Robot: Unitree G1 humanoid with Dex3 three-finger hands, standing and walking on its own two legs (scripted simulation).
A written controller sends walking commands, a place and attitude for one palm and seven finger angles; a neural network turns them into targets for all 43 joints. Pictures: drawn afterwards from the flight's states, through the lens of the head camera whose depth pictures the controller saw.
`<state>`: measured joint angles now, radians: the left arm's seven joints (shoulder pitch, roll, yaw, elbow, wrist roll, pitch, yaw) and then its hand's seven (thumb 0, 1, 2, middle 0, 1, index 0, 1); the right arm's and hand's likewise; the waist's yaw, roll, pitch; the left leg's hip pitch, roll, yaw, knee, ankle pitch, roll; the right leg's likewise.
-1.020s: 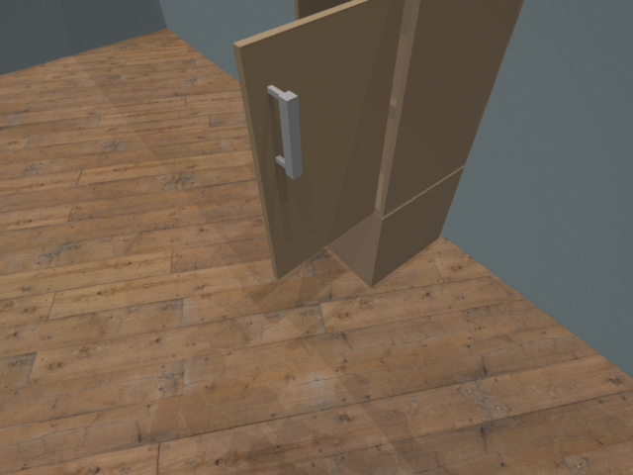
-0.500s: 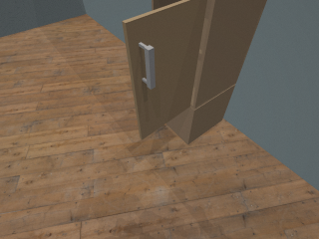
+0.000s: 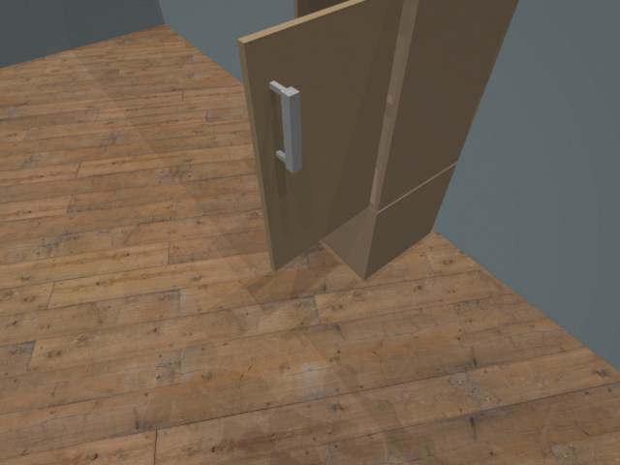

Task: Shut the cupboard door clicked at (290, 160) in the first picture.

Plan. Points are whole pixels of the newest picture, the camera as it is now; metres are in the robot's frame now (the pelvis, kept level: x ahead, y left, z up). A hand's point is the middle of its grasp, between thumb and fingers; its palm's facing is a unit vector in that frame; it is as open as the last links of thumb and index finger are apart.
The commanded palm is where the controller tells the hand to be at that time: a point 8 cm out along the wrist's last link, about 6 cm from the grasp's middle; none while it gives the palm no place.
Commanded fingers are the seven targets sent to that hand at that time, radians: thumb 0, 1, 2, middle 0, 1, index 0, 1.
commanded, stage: walk around to get in front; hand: left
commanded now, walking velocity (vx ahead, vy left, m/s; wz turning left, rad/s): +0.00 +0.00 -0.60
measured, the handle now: (285, 128) +0.63 +0.08 +0.08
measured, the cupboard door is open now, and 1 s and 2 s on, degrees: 93 93 93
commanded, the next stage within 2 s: none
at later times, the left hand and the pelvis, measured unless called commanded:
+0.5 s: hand out of the picture +0.05 +0.15 -0.17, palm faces -0.18 -0.94 -0.28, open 7.3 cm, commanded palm none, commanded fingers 0.00 0.90 0.90 -0.20 -0.30 -0.20 -0.30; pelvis -0.03 -0.04 -0.01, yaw -13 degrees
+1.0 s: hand (214, 460) +0.16 +0.16 -0.18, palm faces -0.42 -0.87 -0.25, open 7.3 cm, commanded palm none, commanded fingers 0.00 0.90 0.90 -0.20 -0.30 -0.20 -0.30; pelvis -0.03 +0.00 -0.01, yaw -30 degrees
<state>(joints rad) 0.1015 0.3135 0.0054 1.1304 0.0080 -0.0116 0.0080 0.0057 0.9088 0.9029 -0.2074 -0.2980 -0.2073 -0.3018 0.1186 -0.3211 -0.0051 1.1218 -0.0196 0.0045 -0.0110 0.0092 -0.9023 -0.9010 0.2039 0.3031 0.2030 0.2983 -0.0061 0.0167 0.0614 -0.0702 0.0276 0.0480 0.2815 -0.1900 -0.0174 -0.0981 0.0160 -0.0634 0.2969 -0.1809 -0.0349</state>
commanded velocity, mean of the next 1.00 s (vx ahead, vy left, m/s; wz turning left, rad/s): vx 0.00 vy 0.00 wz -0.60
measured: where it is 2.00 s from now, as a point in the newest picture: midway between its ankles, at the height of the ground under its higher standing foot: outside the picture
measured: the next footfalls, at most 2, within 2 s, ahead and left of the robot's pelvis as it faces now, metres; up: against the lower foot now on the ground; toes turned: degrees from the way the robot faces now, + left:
left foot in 0.84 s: +0.05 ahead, +0.12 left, +0.00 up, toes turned -28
right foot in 1.12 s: -0.07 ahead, -0.15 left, +0.00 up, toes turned -38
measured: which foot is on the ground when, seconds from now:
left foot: down 0.00-0.34, up 0.36-0.82, down 0.84-1.00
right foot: down 0.00-0.82, up 0.84-1.00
